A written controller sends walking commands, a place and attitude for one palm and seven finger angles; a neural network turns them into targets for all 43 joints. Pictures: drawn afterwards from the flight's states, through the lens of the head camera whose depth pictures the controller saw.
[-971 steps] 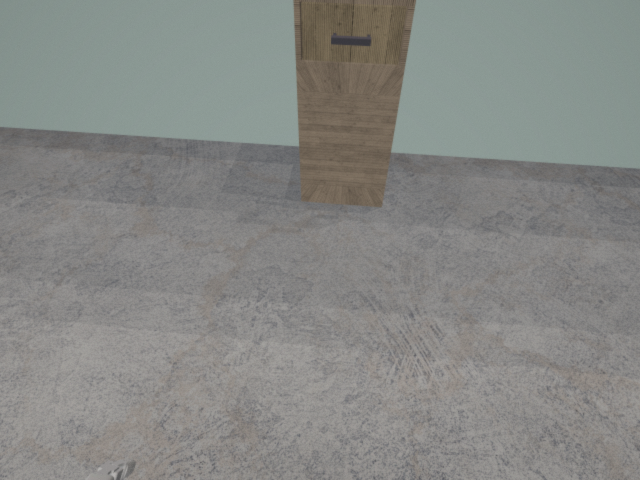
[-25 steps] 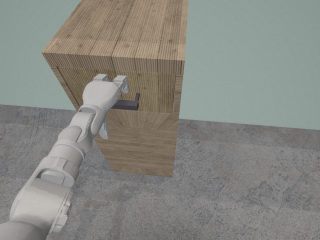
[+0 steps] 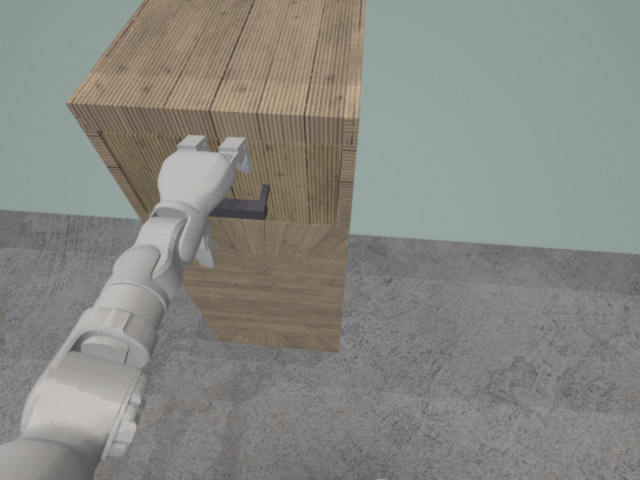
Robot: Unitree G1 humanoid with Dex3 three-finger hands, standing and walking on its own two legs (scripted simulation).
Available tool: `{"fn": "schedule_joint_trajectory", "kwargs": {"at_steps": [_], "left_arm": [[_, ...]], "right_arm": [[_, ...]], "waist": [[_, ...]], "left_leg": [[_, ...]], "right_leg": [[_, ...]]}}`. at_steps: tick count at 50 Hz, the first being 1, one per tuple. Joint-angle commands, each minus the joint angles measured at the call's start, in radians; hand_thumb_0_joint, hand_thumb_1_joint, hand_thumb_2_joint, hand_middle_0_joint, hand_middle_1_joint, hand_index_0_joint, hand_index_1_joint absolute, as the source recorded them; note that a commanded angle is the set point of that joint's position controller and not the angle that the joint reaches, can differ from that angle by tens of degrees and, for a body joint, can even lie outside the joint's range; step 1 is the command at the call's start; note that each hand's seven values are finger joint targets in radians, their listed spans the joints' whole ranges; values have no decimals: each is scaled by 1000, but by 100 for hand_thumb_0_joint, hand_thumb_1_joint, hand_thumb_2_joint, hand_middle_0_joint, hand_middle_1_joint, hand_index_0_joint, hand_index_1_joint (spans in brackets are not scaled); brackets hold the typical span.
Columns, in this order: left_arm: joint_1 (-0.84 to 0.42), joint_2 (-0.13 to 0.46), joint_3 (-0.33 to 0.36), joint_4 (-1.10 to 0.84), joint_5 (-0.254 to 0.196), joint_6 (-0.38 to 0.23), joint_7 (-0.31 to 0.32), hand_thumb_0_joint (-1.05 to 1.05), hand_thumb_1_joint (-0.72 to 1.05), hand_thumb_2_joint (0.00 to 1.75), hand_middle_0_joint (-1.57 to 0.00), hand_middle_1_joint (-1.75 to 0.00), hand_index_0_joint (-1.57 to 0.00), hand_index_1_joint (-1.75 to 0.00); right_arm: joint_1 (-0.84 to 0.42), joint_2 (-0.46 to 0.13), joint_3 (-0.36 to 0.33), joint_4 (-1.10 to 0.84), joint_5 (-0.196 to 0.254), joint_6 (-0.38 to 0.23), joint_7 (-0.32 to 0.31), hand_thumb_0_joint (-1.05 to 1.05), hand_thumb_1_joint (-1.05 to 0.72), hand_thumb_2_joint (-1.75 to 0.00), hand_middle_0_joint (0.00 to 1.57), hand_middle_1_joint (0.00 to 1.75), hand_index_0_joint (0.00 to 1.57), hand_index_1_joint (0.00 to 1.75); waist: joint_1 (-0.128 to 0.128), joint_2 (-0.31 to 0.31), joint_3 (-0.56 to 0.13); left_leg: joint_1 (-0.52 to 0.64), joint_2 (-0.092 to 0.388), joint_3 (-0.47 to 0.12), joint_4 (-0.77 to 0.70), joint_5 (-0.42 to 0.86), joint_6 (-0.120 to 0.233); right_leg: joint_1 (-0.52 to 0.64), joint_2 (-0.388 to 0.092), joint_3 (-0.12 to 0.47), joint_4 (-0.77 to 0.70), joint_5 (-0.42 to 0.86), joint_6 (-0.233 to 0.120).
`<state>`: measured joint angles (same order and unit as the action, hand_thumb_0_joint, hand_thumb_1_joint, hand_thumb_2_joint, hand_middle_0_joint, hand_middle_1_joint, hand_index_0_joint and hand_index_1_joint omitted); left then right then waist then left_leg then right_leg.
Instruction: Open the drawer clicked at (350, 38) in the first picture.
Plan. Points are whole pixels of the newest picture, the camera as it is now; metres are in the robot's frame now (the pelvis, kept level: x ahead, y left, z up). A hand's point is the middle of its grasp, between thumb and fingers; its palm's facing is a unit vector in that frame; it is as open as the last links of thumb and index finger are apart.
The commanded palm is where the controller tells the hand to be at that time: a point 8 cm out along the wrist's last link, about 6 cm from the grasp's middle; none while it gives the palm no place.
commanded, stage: move the hooked fingers above the handle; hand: left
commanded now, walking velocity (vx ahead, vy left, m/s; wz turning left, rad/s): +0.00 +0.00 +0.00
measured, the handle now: (226, 198) +0.52 +0.14 +0.01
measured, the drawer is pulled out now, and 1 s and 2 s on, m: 0.00 0.00 0.00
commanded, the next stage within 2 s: none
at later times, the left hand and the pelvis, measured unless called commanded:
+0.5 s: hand (230, 192) +0.47 +0.12 +0.07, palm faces +0.12 -0.05 -0.99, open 13.9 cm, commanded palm +0.45 +0.17 +0.13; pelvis +0.00 +0.00 +0.00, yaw +0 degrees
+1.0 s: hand (182, 236) +0.42 +0.18 +0.04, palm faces -0.15 +0.02 -0.99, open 13.8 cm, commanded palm +0.44 +0.17 +0.12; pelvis -0.02 -0.01 +0.00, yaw +2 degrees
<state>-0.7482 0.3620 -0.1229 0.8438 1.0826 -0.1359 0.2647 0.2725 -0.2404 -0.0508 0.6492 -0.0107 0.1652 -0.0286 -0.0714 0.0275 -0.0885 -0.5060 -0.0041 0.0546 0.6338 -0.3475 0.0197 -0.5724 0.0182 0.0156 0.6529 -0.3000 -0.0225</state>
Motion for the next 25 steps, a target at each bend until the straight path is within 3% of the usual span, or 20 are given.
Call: {"fn": "schedule_joint_trajectory", "kwargs": {"at_steps": [1, 2, 5, 6, 7, 9, 10, 12, 15, 16, 19, 21, 23, 24, 25], "left_arm": [[-486, 308, 121, -119, 12, 122, 111, 0, -50, 30, -30, -120, -30, -120], [-485, 298, 108, -93, 9, 151, 97, 0, -50, 30, -30, -120, -30, -120], [-493, 131, -52, -93, -37, 195, -6, 0, -50, 30, -30, -120, -30, -120], [-470, 73, -98, -110, -59, 190, -50, 0, -50, 30, -30, -120, -30, -120], [-465, 88, -89, -124, -74, 177, -85, 0, -50, 30, -30, -120, -30, -120], [-497, 8, -166, -177, -112, 126, -151, 0, -50, 30, -30, -120, -30, -120], [-526, 15, -163, -238, -126, 83, -169, 0, -50, 30, -30, -120, -30, -120], [-506, 105, -83, -278, -118, 6, -173, 0, -50, 30, -30, -120, -30, -120], [-566, 210, 16, -316, -90, -67, -94, 0, -50, 30, -30, -120, -30, -120], [-525, 285, 96, -270, -68, -64, -51, 0, -50, 30, -30, -120, -30, -120], [-505, 385, 200, -181, -20, 10, 88, 0, -50, 30, -30, -120, -30, -120], [-507, 326, 143, -138, 8, 97, 154, 0, -50, 30, -30, -120, -30, -120], [-511, 319, 119, -54, 35, 198, 169, 0, -50, 30, -30, -120, -30, -120], [-497, 316, 120, -13, 32, 234, 153, 0, -50, 30, -30, -120, -30, -120], [-525, 354, 130, -28, 29, 257, 144, 0, -50, 30, -30, -120, -30, -120]], "right_arm": [[38, -126, -44, -59, 3, -27, -2, 0, -90, -90, 20, 30, 20, 30], [47, -133, -48, -51, 7, -26, 0, 0, -90, -90, 20, 30, 20, 30], [62, -145, -61, -59, 18, -19, 6, 0, -90, -90, 20, 30, 20, 30], [63, -147, -67, -62, 22, -14, 6, 0, -90, -90, 20, 30, 20, 30], [60, -154, -66, -62, 21, -10, 2, 0, -90, -90, 20, 30, 20, 30], [47, -150, -59, -73, 19, -9, -7, 0, -90, -90, 20, 30, 20, 30], [48, -150, -59, -72, 15, -16, -11, 0, -90, -90, 20, 30, 20, 30], [50, -145, -56, -74, 6, -16, -20, 0, -90, -90, 20, 30, 20, 30], [59, -128, -48, -67, 3, -21, -21, 0, -90, -90, 20, 30, 20, 30], [62, -128, -46, -60, 5, -21, -20, 0, -90, -90, 20, 30, 20, 30], [39, -123, -29, -57, 5, -25, -14, 0, -90, -90, 20, 30, 20, 30], [5, -119, -24, -58, 5, -30, -7, 0, -90, -90, 20, 30, 20, 30], [7, -128, -23, -47, 1, -25, -1, 0, -90, -90, 20, 30, 20, 30], [16, -131, -25, -46, 4, -18, 1, 0, -90, -90, 20, 30, 20, 30], [17, -134, -21, -47, 9, -11, -3, 0, -90, -90, 20, 30, 20, 30]], "waist": [[28, -8, -433], [23, -21, -439], [-21, -36, -469], [-33, -64, -449], [-35, -80, -426], [-65, -108, -368], [-60, -84, -359], [-32, -57, -370], [-7, -15, -364], [17, -22, -347], [51, -47, -337], [49, -12, -356], [46, 3, -417], [46, -26, -451], [45, -59, -478]], "left_leg": [[100, -25, 9, -43, 392, 7], [110, -20, 11, -48, 394, 8], [184, -14, 13, -46, 431, 16], [207, -14, 6, -46, 435, 21], [209, -13, 2, -49, 427, 24], [218, -19, -16, -56, 398, 30], [222, -23, -20, -55, 385, 34], [223, -31, -29, -51, 381, 33], [195, -33, -40, -44, 374, 23], [163, -32, -39, -42, 374, 17], [53, -35, -28, -47, 342, 4], [50, -30, -4, -47, 331, -2], [71, -23, 12, -44, 369, -6], [74, -24, 14, -44, 390, -5], [73, -21, 21, -52, 385, -2]], "right_leg": [[287, 9, -12, -44, 381, -21], [286, 10, -14, -50, 381, -19], [292, 4, -13, -75, 429, -10], [281, 7, -17, -89, 430, -8], [281, 4, -14, -95, 431, -5], [256, 0, -17, -108, 400, -4], [247, -2, -13, -108, 392, -3], [256, -3, -5, -95, 383, -9], [234, 0, -6, -71, 343, -20], [227, 5, -11, -56, 331, -26], [237, 9, -16, -37, 284, -28], [221, 11, -19, -32, 273, -29], [243, 12, -23, -26, 319, -27], [280, 12, -22, -29, 351, -24], [319, 7, -15, -39, 370, -14]]}}
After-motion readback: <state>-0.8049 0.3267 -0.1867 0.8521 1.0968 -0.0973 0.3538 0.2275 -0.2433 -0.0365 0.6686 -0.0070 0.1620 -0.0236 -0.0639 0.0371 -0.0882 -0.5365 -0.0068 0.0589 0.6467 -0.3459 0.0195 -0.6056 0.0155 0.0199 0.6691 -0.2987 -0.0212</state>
